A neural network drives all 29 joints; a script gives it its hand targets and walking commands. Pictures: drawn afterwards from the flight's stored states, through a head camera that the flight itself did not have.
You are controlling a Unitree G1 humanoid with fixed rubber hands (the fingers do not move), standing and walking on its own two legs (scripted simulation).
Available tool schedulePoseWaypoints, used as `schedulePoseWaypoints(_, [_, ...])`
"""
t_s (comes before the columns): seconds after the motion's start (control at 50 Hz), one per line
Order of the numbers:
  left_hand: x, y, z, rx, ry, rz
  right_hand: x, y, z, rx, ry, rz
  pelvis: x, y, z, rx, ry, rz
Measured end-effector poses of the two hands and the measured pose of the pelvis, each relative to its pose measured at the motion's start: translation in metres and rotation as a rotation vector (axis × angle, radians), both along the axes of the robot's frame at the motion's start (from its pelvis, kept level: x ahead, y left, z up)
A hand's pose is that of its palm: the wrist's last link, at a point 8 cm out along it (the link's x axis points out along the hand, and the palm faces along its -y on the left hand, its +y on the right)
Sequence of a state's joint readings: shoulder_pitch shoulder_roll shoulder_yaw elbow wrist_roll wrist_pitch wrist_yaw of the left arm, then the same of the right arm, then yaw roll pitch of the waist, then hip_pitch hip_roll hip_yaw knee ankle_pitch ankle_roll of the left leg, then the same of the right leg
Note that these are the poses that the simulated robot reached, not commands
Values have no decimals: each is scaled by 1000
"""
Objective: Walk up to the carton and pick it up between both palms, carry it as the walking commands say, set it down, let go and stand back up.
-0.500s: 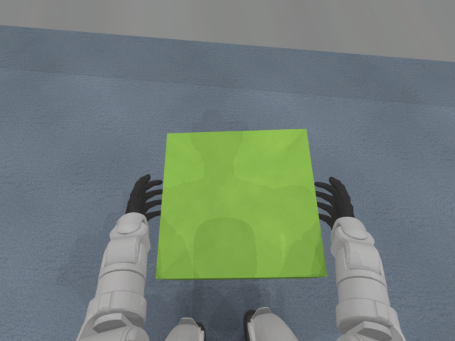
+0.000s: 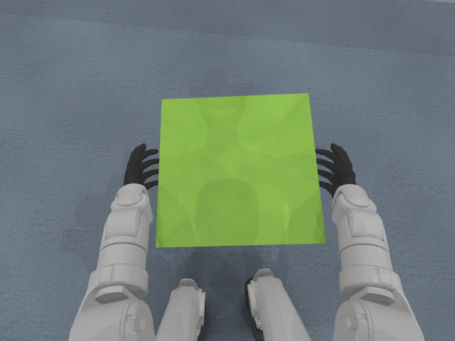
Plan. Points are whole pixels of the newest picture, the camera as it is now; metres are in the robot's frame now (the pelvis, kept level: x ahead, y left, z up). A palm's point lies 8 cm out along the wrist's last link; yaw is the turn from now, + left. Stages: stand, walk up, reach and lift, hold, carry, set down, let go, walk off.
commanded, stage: set down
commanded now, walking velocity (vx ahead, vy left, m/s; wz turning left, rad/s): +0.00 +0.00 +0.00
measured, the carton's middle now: (237, 176) +0.43 -0.04 -0.15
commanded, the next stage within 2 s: none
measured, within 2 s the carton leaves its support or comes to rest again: neither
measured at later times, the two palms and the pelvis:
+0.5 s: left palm (146, 188) +0.42 +0.15 -0.15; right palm (323, 187) +0.39 -0.22 -0.14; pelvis -0.02 +0.00 -0.08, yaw +0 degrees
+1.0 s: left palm (159, 192) +0.44 +0.14 -0.25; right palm (310, 191) +0.41 -0.23 -0.24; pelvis -0.04 +0.00 -0.16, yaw +1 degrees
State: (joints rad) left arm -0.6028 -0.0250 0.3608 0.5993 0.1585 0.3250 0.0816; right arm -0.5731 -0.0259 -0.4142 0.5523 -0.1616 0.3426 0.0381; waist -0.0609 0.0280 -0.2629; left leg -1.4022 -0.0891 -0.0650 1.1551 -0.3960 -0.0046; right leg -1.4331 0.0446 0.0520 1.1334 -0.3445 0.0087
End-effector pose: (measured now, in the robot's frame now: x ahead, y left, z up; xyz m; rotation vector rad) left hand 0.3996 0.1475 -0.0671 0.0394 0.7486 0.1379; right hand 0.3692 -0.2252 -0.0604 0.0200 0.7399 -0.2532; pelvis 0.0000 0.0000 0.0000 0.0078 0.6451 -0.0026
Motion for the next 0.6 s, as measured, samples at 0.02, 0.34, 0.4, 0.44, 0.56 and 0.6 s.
schedulePoseWaypoints(0.02, [1, -1, -4, 2, 0, 1, 1, 0, -4, -4, 0, -5, -1, -1, -3, 0, 9, 0])
schedulePoseWaypoints(0.34, [15, -2, -57, 3, -11, -4, 17, 0, -57, -20, -5, -17, -12, -8, -56, -1, 100, 4])
schedulePoseWaypoints(0.4, [18, 1, -67, -14, -11, -21, 20, -1, -66, -12, -4, 2, -16, -7, -65, -3, 105, 3])
schedulePoseWaypoints(0.44, [20, 2, -73, -19, -10, -25, 22, -1, -73, -9, -3, 9, -18, -6, -71, -3, 108, 4])
schedulePoseWaypoints(0.56, [25, 2, -97, -13, -12, -11, 27, 1, -97, -12, -3, 12, -23, -3, -90, -4, 128, 10])
schedulePoseWaypoints(0.6, [26, 1, -106, -7, -14, -4, 28, 1, -105, -15, -4, 11, -24, -2, -97, -4, 137, 11])
